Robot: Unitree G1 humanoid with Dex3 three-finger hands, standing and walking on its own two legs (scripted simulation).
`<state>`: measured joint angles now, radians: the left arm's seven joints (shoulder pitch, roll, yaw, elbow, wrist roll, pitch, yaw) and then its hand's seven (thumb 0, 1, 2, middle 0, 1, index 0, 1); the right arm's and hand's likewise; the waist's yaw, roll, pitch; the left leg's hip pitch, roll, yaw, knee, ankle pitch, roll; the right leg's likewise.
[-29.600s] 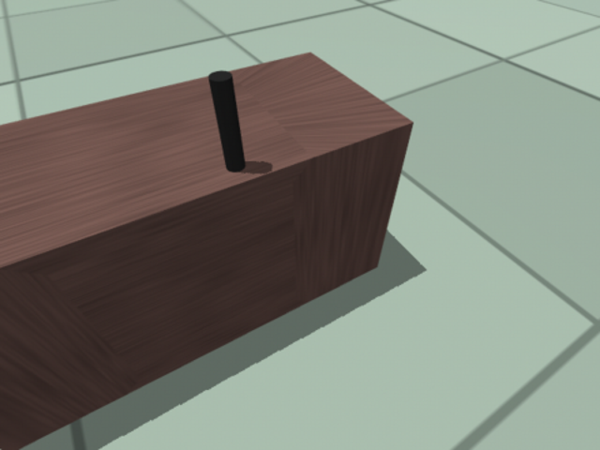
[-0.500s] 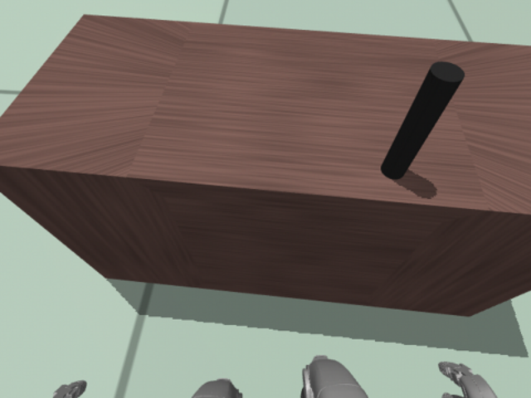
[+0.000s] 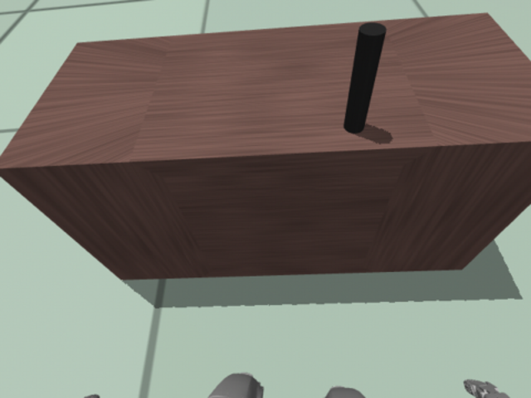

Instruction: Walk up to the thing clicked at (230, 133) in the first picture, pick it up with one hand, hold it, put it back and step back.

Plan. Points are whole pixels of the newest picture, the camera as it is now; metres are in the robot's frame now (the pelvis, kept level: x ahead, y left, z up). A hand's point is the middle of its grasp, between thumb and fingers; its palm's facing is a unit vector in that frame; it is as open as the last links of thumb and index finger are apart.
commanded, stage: step back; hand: right
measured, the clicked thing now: (361, 84) +0.68 -0.19 +0.05
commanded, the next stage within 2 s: none
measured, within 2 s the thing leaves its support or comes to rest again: neither
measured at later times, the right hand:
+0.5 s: hand out of the picture -0.05 -0.26 -0.15, palm faces +0.02 +0.92 -0.39, open 7.4 cm
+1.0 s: hand out of the picture -0.25 -0.22 -0.14, palm faces -0.05 +0.91 -0.41, open 7.4 cm
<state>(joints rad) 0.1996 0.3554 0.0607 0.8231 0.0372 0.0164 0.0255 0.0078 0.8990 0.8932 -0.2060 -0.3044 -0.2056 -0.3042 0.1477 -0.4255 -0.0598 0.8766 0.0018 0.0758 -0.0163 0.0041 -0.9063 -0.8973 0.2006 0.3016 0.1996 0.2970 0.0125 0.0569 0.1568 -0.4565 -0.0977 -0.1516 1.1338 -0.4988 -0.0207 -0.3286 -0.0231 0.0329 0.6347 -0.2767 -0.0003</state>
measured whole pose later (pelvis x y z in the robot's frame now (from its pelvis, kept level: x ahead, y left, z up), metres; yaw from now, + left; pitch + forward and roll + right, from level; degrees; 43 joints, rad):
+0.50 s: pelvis -0.17 +0.02 -0.01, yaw -4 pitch -3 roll -2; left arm 0.18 0.36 0.06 0.88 0.03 0.03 0.01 0.01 0.90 0.89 -0.20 -0.30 -0.20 -0.30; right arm 0.07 -0.40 -0.05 0.83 -0.02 0.06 -0.01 0.00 -0.90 -0.90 0.20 0.30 0.20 0.30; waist 0.01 0.06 0.19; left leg -0.44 0.08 -0.01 0.69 -0.21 0.00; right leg -0.22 0.06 0.02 0.65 -0.39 -0.01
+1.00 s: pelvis -0.33 +0.05 +0.00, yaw -1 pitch -2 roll -1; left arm 0.15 0.41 0.07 0.86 0.01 0.06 0.01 0.01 0.90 0.89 -0.20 -0.30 -0.20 -0.30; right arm 0.16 -0.35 -0.03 0.91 -0.04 0.03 -0.01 0.01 -0.90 -0.90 0.20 0.30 0.20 0.30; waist 0.01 -0.03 0.14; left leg -0.30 0.00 -0.01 0.60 -0.26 0.03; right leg -0.46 0.08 0.13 1.11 -0.47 -0.01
